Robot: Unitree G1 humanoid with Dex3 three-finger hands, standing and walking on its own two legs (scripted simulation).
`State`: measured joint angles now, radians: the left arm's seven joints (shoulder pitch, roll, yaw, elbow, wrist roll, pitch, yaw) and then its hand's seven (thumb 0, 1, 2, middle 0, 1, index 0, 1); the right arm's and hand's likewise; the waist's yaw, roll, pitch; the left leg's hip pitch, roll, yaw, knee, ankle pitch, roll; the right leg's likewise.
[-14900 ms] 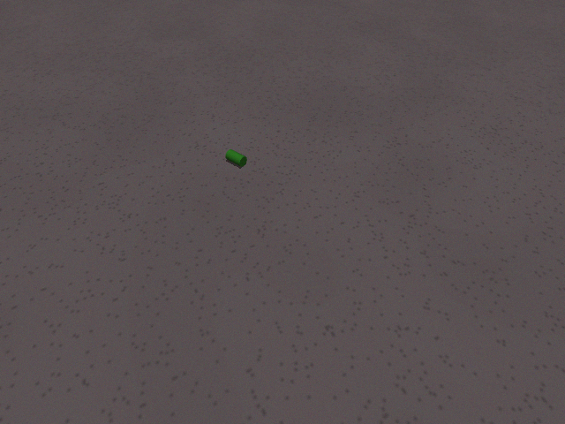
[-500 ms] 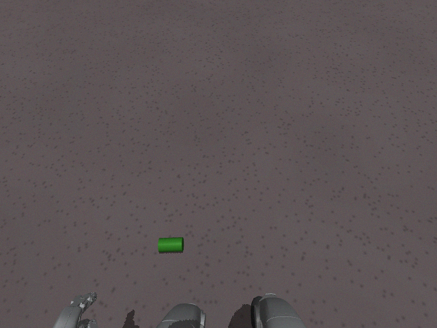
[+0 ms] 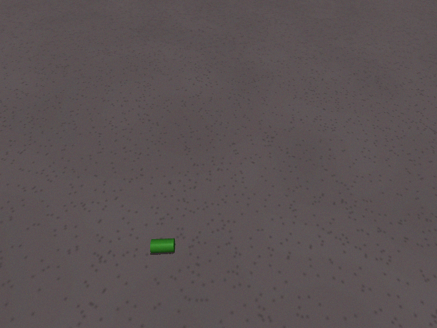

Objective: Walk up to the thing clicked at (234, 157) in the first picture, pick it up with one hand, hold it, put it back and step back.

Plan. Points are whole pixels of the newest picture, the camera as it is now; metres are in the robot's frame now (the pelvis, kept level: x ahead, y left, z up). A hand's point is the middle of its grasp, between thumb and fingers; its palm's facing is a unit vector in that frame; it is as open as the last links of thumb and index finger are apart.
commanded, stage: walk up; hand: left
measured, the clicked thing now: (162, 245) +0.55 +0.26 -0.72
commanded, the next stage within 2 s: stand in 1.34 s
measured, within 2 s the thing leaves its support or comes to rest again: neither
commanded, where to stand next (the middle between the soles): +0.18 +0.01 m, yaw +2 degrees
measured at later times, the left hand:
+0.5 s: hand out of the picture +0.08 +0.30 -0.15, palm faces -0.03 -0.93 -0.36, open 7.4 cm
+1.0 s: hand out of the picture +0.15 +0.25 -0.14, palm faces -0.02 -0.95 -0.32, open 7.4 cm
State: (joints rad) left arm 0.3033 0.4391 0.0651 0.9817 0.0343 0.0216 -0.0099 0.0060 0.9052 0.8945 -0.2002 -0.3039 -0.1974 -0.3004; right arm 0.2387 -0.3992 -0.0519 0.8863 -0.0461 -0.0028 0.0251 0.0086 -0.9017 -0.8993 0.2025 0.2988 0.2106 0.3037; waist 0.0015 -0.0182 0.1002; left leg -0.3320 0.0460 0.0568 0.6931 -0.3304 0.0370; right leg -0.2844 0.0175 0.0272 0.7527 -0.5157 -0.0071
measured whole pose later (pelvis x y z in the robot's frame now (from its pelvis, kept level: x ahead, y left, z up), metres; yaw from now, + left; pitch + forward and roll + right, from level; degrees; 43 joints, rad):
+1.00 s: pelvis +0.05 +0.00 +0.02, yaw +0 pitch -3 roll -1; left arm 0.08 0.34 0.01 1.07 0.00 0.00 -0.01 0.00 0.90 0.89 -0.20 -0.30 -0.20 -0.30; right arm 0.11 -0.36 0.01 1.10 0.01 -0.02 0.01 0.01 -0.91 -0.90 0.20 0.30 0.21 0.30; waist -0.01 0.00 0.09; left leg -0.26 0.03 -0.02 0.47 -0.16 -0.02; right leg -0.15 -0.01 -0.03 0.47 -0.27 0.01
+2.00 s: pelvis +0.08 +0.02 +0.03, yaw +0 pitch -1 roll +0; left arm 0.10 0.35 0.00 1.13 0.01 -0.02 0.00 0.00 0.90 0.89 -0.20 -0.30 -0.20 -0.30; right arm 0.06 -0.34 0.00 1.15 -0.01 -0.01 0.02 0.01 -0.91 -0.90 0.20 0.30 0.21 0.30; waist -0.01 -0.01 0.05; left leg -0.19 0.00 0.00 0.34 -0.14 0.00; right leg -0.07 -0.04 -0.01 0.32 -0.23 0.04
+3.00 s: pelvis -0.05 +0.03 +0.01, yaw +2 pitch -1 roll -1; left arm 0.08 0.40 0.06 0.86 0.01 0.07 0.04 0.00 0.90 0.89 -0.20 -0.30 -0.20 -0.30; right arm 0.13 -0.35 -0.03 0.93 -0.03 0.05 0.00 0.01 -0.90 -0.90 0.20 0.30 0.21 0.30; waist -0.01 -0.03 0.21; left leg -0.27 0.00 -0.03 0.61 -0.32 0.02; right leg -0.49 0.09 0.12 1.15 -0.54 0.00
